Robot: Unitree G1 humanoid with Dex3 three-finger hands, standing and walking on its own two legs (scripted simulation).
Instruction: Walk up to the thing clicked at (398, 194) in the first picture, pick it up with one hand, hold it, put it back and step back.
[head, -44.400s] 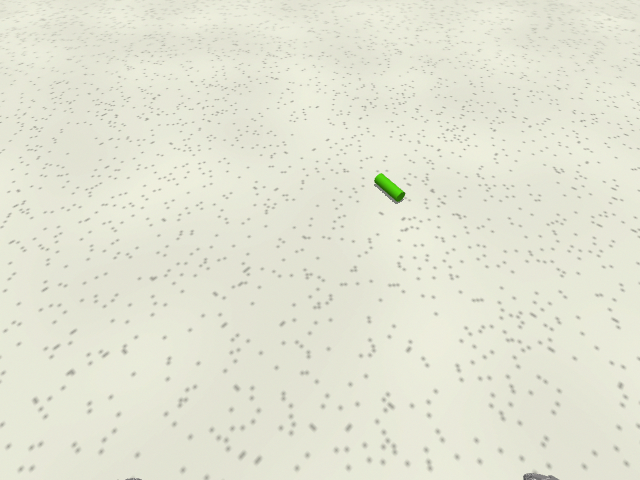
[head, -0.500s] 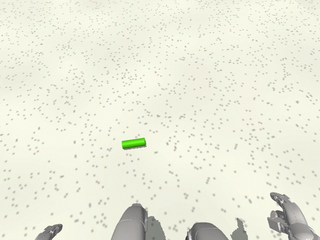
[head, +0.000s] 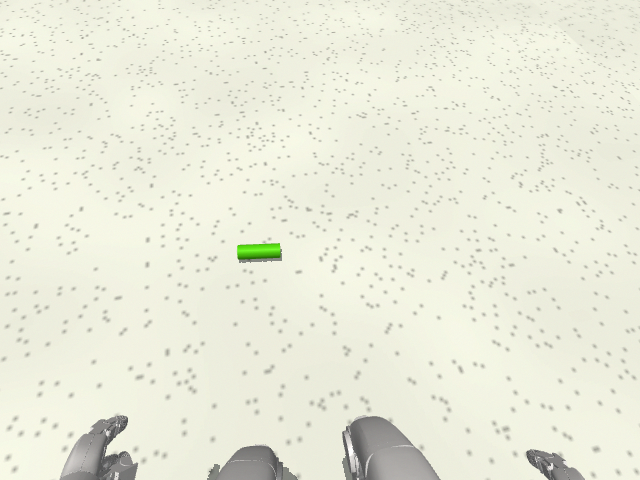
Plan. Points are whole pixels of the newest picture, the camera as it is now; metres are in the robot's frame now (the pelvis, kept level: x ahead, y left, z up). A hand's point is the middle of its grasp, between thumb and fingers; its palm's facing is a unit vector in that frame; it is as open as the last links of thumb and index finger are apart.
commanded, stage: step back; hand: left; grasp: from above
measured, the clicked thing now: (259, 251) +0.84 +0.20 -0.74
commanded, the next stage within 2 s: stand in 1.28 s
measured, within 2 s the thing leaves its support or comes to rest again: neither
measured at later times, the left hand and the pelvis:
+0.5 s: hand out of the picture -0.07 +0.24 -0.14, palm faces +0.03 -0.90 -0.44, open 7.4 cm; pelvis -0.11 -0.04 +0.00, yaw +1 degrees
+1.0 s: hand out of the picture -0.03 +0.21 -0.13, palm faces +0.06 -0.91 -0.41, open 7.3 cm; pelvis -0.09 -0.05 +0.00, yaw +1 degrees
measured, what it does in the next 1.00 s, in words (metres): walks backwards: right foot, then left foot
